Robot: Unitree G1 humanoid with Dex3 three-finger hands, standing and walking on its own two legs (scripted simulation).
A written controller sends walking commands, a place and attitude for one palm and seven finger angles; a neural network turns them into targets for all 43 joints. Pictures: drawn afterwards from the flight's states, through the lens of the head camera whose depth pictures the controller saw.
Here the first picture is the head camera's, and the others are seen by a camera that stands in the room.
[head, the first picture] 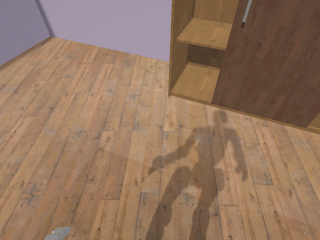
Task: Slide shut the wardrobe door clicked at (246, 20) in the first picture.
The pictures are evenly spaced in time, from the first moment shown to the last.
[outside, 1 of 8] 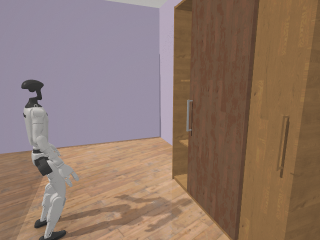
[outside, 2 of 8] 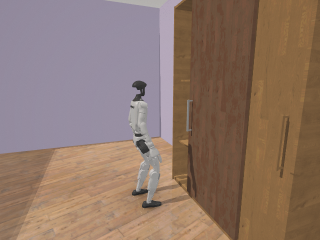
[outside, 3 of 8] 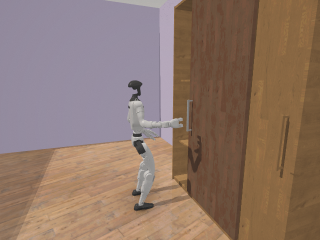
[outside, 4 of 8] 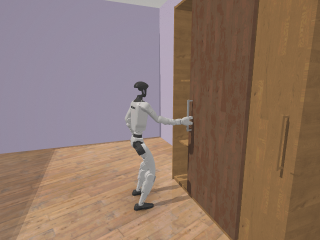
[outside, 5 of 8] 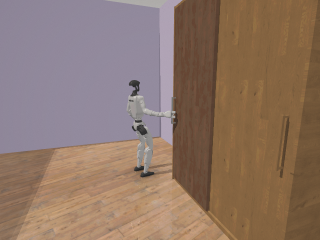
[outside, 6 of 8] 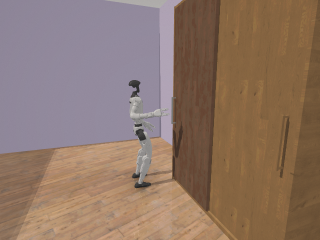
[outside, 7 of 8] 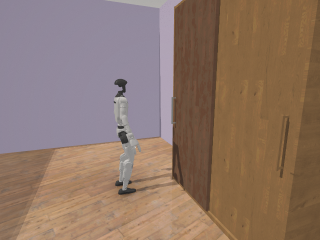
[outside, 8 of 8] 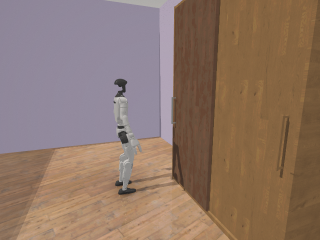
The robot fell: no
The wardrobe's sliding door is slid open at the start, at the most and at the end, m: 0.39 0.39 0.00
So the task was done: yes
